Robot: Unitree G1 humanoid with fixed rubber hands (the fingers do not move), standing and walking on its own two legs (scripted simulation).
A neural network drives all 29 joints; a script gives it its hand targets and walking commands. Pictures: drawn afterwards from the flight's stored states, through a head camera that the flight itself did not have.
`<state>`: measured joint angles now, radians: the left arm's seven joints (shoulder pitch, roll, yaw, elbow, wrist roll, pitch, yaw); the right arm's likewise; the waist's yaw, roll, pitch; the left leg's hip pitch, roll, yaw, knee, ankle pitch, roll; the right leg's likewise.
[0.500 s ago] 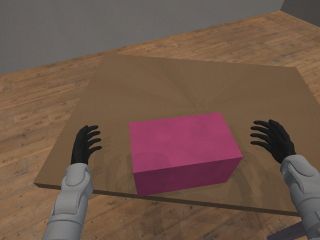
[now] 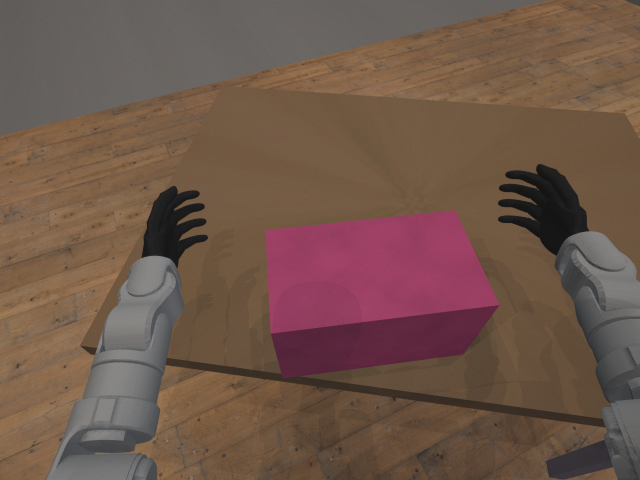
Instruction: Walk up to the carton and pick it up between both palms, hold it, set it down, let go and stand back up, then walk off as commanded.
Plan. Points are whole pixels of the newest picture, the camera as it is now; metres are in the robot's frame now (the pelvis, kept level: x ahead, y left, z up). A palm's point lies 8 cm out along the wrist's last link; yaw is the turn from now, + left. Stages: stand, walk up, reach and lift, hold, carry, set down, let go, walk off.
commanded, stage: reach and lift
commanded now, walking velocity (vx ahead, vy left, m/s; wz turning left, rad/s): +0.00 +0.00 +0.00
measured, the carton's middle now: (368, 294) +0.40 -0.01 -0.05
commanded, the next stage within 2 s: none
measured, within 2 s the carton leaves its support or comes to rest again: neither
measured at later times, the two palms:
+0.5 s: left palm (180, 280) +0.34 +0.25 +0.03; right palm (517, 250) +0.44 -0.20 +0.04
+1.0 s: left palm (194, 290) +0.34 +0.24 -0.01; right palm (505, 257) +0.45 -0.20 +0.01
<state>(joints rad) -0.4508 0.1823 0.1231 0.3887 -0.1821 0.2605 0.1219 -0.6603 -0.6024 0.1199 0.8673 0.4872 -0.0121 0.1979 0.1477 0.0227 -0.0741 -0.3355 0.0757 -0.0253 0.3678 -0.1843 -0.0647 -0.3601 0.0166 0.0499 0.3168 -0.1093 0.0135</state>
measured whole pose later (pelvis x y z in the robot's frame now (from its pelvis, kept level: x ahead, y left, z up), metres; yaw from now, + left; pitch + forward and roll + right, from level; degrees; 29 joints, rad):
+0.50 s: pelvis +0.00 +0.00 +0.00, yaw +1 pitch +13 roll -2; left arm -0.49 0.14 0.10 0.70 -0.14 -0.02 0.11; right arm -0.71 -0.49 0.12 1.15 0.41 -0.21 0.18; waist 0.15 0.01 -0.11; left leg -0.46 0.08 -0.05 0.43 -0.21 -0.07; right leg -0.46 0.02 0.02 0.34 -0.12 0.01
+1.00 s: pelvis -0.01 +0.00 -0.02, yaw +0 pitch +23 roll -1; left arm -0.63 0.15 0.00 1.08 -0.27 -0.33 0.09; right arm -0.87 -0.47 0.24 1.41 0.49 -0.41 0.15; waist 0.20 0.03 -0.23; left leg -0.74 0.09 -0.05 0.60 -0.25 -0.08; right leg -0.75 0.03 0.03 0.53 -0.17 0.01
